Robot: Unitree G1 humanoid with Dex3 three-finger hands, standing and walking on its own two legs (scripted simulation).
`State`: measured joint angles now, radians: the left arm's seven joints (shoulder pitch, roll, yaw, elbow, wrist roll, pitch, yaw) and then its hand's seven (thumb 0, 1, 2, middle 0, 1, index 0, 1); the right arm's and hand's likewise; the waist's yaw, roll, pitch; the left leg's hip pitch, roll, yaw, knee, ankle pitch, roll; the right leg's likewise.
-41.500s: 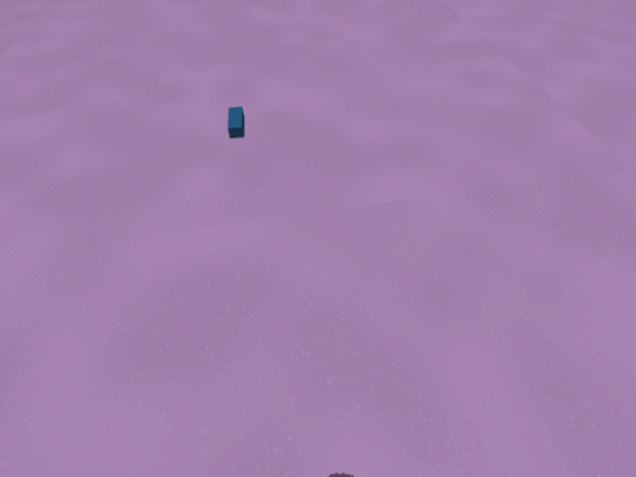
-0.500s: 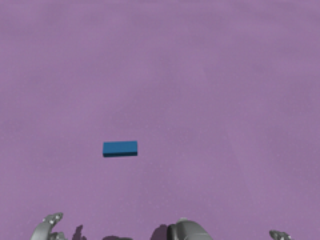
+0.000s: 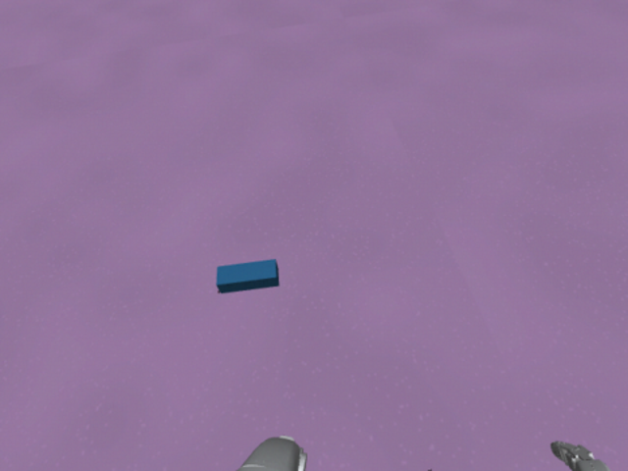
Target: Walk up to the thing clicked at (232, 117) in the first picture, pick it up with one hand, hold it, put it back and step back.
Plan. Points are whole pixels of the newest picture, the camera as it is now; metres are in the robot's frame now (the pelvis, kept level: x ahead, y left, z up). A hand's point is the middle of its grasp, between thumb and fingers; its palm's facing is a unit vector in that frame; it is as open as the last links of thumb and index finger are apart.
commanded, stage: step back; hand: left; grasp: from above
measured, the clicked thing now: (248, 276) +0.81 +0.33 -0.73
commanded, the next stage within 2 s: stand in 1.56 s
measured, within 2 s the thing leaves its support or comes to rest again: neither
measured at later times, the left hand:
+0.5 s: hand out of the picture -0.12 +0.25 -0.15, palm faces +0.07 -0.92 -0.38, open 7.4 cm
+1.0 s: hand out of the picture -0.23 +0.26 -0.15, palm faces +0.12 -0.90 -0.42, open 7.4 cm
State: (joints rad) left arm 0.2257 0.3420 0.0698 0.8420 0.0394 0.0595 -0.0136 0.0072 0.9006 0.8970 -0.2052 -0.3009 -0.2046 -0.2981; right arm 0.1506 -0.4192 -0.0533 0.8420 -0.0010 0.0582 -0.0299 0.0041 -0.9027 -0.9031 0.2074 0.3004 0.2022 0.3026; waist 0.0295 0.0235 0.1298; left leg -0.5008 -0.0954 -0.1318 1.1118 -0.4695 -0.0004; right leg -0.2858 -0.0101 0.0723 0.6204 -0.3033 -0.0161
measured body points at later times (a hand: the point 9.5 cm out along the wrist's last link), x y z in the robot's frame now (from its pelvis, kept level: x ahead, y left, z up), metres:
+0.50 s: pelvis -0.18 -0.03 +0.00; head -0.14 -0.02 +0.44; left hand -0.13 +0.29 -0.13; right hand -0.04 -0.33 -0.11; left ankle -0.12 +0.10 -0.73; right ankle -0.23 -0.17 -0.69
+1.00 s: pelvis -0.24 -0.03 +0.00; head -0.23 -0.03 +0.45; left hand -0.24 +0.30 -0.12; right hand -0.16 -0.34 -0.13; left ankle -0.25 +0.09 -0.73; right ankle -0.25 -0.16 -0.72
